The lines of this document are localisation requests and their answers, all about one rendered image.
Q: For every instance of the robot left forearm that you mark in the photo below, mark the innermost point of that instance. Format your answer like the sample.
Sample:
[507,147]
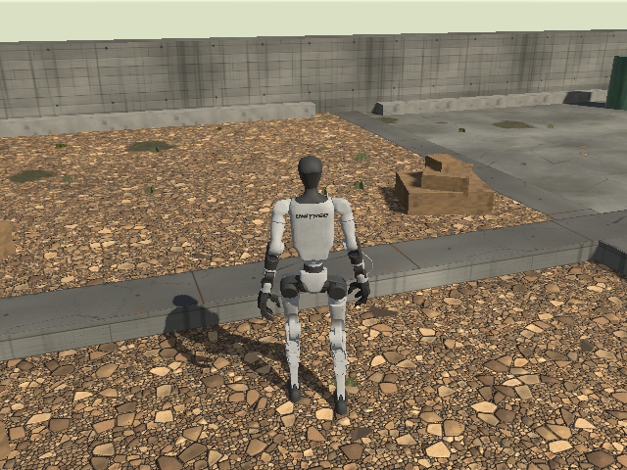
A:
[271,262]

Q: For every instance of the robot left upper arm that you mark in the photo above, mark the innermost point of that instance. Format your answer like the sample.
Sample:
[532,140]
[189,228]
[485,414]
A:
[280,209]

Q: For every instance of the robot right upper arm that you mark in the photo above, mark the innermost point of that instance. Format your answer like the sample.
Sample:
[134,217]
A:
[343,207]

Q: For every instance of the robot right forearm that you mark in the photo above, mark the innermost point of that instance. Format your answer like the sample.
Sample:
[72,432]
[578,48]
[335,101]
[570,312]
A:
[357,263]

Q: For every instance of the robot right foot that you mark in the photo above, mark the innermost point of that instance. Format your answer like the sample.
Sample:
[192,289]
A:
[340,405]

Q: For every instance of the robot left hand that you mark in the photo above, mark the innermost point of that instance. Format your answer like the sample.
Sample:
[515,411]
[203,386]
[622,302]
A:
[262,299]

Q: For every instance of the left robot shin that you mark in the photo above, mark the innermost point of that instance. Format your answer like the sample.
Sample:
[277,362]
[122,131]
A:
[293,356]

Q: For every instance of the robot right hand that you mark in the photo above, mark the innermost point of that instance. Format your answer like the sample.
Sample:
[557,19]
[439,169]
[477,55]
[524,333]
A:
[364,292]

